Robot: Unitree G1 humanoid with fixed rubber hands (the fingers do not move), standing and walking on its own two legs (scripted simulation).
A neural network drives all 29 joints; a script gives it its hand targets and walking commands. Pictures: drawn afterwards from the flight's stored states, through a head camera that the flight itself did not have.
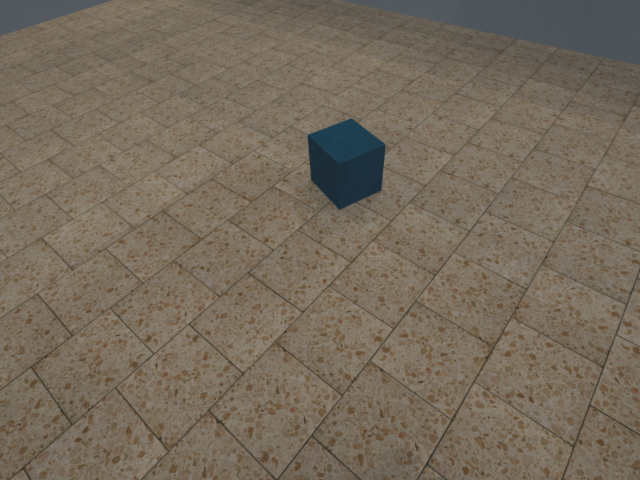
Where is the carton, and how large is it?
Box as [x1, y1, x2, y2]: [308, 118, 385, 209]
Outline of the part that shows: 351,118 308,135 311,179 339,209 380,190 385,144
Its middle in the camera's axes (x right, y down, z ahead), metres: +0.12 -0.36 +1.79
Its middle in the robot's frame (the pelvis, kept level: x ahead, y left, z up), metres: +1.51 -0.14 -0.63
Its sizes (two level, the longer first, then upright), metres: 0.261 0.241 0.262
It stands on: the floor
